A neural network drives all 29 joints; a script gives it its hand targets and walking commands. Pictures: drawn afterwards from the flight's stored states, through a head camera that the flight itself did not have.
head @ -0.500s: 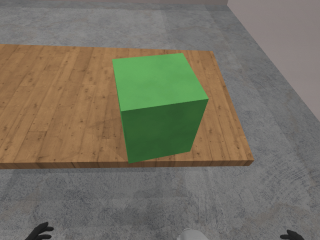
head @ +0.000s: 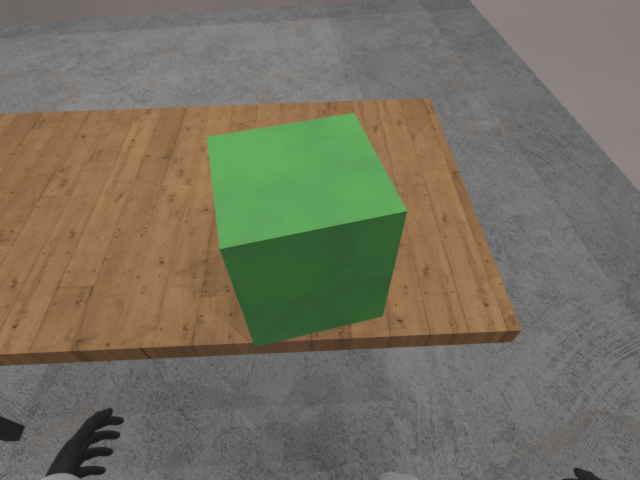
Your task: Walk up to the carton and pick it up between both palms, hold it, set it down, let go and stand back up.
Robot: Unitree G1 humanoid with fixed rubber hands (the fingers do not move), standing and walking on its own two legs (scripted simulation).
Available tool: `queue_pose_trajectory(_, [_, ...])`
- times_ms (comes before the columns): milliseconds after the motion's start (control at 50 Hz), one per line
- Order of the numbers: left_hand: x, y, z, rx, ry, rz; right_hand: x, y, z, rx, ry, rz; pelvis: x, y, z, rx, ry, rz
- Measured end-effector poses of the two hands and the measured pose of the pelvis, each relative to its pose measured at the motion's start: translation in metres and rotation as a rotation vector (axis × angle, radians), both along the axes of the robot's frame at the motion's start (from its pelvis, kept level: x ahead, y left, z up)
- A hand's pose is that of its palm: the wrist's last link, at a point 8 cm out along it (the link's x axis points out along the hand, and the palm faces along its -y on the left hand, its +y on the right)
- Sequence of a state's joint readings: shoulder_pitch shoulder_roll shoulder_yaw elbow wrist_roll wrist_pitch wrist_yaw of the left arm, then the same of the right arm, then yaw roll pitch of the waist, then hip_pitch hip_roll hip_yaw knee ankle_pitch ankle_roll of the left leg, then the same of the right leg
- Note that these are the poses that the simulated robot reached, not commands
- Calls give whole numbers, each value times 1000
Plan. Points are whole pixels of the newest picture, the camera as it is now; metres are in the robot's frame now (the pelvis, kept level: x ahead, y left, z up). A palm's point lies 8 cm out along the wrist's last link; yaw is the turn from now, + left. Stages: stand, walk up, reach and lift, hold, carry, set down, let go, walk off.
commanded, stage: walk up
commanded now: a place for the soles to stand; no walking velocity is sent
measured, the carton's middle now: (302, 234) +0.44 +0.05 +0.03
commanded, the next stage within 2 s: reach and lift in 0.86 s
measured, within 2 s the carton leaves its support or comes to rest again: neither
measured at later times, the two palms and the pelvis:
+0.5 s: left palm out of the picture +0.12 +0.32 -0.06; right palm out of the picture +0.07 -0.33 -0.09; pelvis +0.00 +0.00 +0.00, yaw +0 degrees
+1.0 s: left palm out of the picture +0.12 +0.31 -0.08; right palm out of the picture +0.08 -0.33 -0.10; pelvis -0.02 -0.01 +0.00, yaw +0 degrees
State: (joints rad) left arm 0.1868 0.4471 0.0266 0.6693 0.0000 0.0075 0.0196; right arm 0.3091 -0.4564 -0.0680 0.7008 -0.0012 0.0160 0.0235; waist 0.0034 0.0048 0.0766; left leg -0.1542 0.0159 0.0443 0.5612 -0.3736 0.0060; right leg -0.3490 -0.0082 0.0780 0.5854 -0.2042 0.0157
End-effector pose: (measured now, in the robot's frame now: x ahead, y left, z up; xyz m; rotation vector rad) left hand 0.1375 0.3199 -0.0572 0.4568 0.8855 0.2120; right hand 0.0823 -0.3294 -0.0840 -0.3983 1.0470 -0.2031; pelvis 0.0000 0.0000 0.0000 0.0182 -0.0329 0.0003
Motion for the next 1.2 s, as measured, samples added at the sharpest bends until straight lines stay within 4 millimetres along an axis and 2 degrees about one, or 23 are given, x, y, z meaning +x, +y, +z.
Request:
queue_pose_trajectory(220, [-3,-1,-7,-19,10,12,-5,-3,3,-14,8,-13,-1,0,0,-1,0,0])
queue_pose_trajectory(900, [-24,-1,-6,-6,57,42,-19,-9,-3,3,39,-40,-10,-4,4,4,6,-1])
queue_pose_trajectory(960, [-25,-2,-14,-5,160,109,-13,-5,-10,5,9,49,-14,-5,1,4,-14,-1])
queue_pose_trajectory(1040, [-10,-21,-21,-39,193,143,6,1,-21,41,-63,101,-15,-7,-6,0,-46,-6])
queue_pose_trajectory(1140, [26,-51,-2,-77,73,111,30,4,-22,97,-181,77,-7,-12,-8,-3,-45,-10])
queue_pose_trajectory(1200, [36,-57,6,-83,32,114,36,3,-21,115,-218,52,-6,-15,-7,0,-41,-9])
